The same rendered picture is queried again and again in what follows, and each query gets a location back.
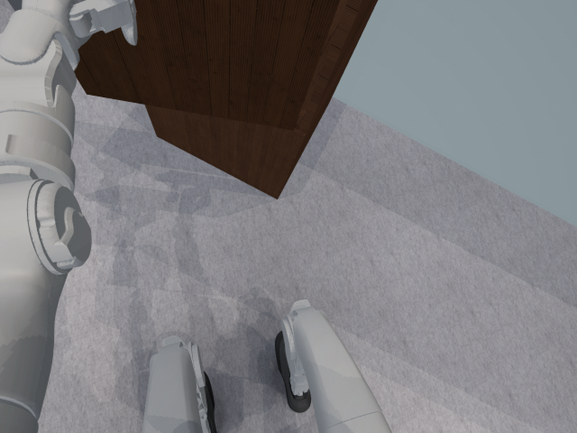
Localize cupboard door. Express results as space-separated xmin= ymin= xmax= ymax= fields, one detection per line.
xmin=74 ymin=0 xmax=340 ymax=131

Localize left robot hand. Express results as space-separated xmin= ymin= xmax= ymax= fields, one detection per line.
xmin=22 ymin=0 xmax=137 ymax=49

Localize robot right shin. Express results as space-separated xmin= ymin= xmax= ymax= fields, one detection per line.
xmin=285 ymin=299 xmax=329 ymax=395

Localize robot left forearm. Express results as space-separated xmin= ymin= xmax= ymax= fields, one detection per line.
xmin=0 ymin=9 xmax=80 ymax=194

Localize robot right thigh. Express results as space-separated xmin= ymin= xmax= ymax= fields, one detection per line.
xmin=281 ymin=307 xmax=392 ymax=433

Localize robot left upper arm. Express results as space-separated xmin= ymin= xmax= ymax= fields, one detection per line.
xmin=0 ymin=179 xmax=92 ymax=433

